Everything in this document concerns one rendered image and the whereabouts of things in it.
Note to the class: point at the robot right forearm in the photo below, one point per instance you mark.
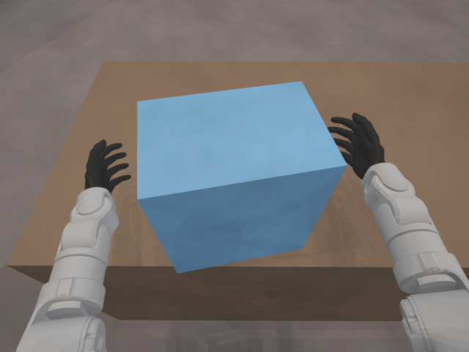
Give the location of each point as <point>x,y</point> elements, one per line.
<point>422,263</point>

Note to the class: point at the carton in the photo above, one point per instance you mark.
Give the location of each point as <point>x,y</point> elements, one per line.
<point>234,175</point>

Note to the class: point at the robot left forearm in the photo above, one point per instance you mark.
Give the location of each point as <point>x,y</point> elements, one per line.
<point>75,288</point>

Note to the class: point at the robot left hand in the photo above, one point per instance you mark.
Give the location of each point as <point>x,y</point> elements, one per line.
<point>97,174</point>

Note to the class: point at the robot right hand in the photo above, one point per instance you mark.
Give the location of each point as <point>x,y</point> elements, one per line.
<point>365,148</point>

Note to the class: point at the left robot upper arm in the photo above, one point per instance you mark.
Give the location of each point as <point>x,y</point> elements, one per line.
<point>81,334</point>

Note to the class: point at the pedestal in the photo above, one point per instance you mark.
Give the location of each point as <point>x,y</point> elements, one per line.
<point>344,272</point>

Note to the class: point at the right robot upper arm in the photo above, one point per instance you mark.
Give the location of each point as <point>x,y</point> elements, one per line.
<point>436,322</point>

